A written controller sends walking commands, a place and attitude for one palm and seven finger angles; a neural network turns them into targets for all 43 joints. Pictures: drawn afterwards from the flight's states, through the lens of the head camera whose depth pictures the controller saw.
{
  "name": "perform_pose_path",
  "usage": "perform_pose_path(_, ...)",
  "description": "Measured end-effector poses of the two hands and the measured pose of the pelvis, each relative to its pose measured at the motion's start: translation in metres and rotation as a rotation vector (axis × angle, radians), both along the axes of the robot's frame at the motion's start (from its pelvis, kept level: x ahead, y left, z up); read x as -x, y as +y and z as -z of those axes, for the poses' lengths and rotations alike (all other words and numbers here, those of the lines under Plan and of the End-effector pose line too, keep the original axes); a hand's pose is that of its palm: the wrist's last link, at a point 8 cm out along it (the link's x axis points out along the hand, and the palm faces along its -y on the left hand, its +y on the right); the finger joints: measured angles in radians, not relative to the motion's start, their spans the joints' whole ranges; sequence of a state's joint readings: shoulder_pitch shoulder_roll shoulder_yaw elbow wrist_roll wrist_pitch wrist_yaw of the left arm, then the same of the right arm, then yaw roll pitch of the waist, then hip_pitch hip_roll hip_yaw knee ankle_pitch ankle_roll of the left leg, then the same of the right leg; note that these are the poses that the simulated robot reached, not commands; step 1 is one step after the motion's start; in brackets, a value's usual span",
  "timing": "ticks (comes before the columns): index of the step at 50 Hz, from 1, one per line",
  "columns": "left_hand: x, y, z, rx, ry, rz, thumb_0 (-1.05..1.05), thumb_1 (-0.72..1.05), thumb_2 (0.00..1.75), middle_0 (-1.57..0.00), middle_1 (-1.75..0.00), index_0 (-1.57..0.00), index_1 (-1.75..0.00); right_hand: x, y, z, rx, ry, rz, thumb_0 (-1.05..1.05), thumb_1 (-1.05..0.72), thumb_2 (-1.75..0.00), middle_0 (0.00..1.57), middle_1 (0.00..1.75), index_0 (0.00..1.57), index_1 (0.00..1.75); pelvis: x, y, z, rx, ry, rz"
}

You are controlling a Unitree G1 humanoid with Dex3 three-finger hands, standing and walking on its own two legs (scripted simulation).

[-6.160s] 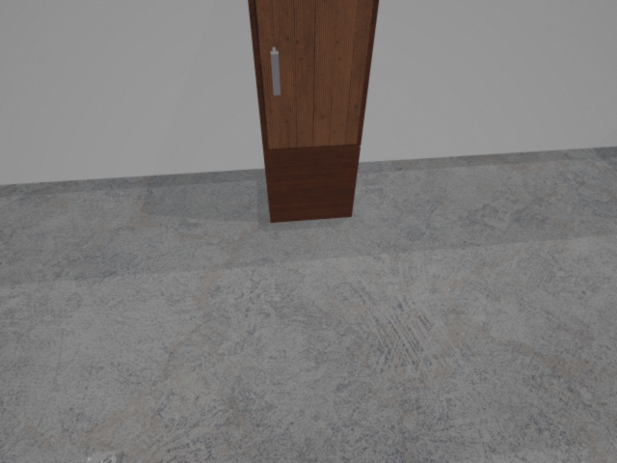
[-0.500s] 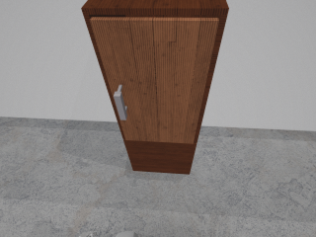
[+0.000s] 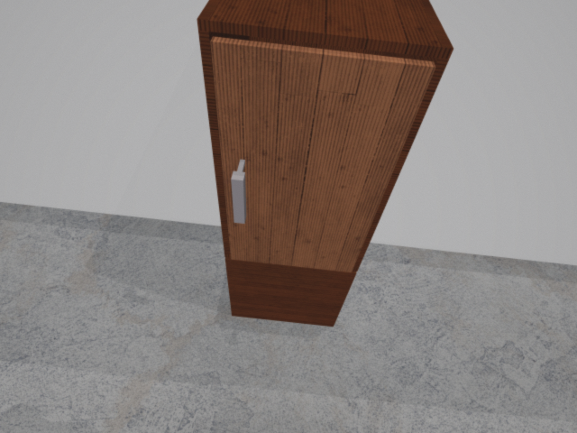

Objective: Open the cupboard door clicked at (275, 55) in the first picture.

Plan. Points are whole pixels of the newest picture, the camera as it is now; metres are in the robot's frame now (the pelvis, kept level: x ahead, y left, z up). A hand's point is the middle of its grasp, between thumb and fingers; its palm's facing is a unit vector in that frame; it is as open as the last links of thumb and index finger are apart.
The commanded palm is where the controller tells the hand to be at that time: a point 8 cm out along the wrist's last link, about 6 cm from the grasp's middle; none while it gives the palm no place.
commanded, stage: come to a stop and stand still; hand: left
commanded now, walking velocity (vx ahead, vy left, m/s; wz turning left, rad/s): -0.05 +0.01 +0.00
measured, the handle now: (241, 191) +0.56 +0.13 -0.05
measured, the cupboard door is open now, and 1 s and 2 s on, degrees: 0 0 0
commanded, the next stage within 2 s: look again from close up in 0.58 s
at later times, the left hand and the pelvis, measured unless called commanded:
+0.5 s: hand out of the picture -0.01 +0.10 -0.18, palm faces +0.05 -0.98 -0.20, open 7.3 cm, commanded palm none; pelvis -0.01 -0.07 -0.01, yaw +1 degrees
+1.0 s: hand out of the picture +0.00 +0.14 -0.19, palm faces +0.05 -0.98 -0.19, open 7.4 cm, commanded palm none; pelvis +0.00 -0.03 -0.02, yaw +0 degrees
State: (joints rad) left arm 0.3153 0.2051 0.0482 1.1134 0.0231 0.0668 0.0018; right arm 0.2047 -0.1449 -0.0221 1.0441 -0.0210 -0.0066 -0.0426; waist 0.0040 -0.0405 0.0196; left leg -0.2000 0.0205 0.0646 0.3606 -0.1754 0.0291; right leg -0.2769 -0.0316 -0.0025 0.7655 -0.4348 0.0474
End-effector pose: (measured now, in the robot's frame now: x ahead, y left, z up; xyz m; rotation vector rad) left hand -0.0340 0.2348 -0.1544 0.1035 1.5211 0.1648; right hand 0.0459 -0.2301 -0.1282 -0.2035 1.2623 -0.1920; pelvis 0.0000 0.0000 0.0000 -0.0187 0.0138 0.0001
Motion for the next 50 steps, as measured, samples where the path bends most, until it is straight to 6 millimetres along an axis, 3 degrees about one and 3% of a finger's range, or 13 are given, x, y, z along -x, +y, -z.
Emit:
perform_pose_path(11, -0.035, -0.051, -0.006, -0.043, -0.139, 0.053, 0.01, 0.92, 0.9, -0.2, -0.3, -0.2, -0.3, 0.072, -0.034, 0.032, -0.087, 0.168, 0.069, 0.0, -0.91, -0.9, 0.19, 0.3, 0.2, 0.3, 0.008, -0.04, 0.008, -0.024, -0.027, -0.007)
perform_pose_path(21, -0.031, -0.074, -0.008, -0.053, -0.149, 0.034, 0.01, 0.94, 0.9, -0.2, -0.3, -0.2, -0.3, 0.095, -0.035, 0.036, -0.14, 0.225, 0.065, 0.0, -0.91, -0.9, 0.19, 0.3, 0.2, 0.3, 0.007, -0.063, 0.007, -0.022, -0.046, -0.015)
perform_pose_path(29, -0.009, -0.094, -0.003, -0.012, -0.09, -0.005, 0.01, 0.92, 0.9, -0.2, -0.3, -0.2, -0.3, 0.086, -0.04, 0.034, -0.131, 0.227, 0.05, 0.0, -0.91, -0.9, 0.19, 0.3, 0.2, 0.3, 0.004, -0.068, 0.007, -0.02, -0.041, -0.021)
perform_pose_path(37, 0.004, -0.105, 0.001, 0.016, -0.067, -0.012, 0.0, 0.91, 0.9, -0.2, -0.3, -0.2, -0.3, 0.055, -0.045, 0.032, -0.095, 0.166, 0.022, 0.01, -0.91, -0.9, 0.19, 0.3, 0.2, 0.3, 0.001, -0.061, 0.009, -0.006, -0.022, -0.011)
perform_pose_path(43, -0.001, -0.082, 0.009, 0.013, -0.091, 0.001, 0.0, 0.91, 0.9, -0.2, -0.3, -0.2, -0.3, 0.028, -0.04, 0.031, -0.058, 0.044, 0.004, 0.01, -0.93, -0.9, 0.19, 0.3, 0.2, 0.3, 0.0, -0.043, 0.017, -0.002, -0.027, -0.013)
perform_pose_path(50, -0.022, -0.045, 0.006, -0.032, -0.158, 0.023, 0.0, 0.91, 0.9, -0.2, -0.3, -0.2, -0.3, 0.015, -0.026, 0.028, -0.049, -0.005, -0.022, 0.01, -0.95, -0.9, 0.19, 0.3, 0.2, 0.3, 0.002, -0.028, 0.016, -0.014, -0.034, -0.008)
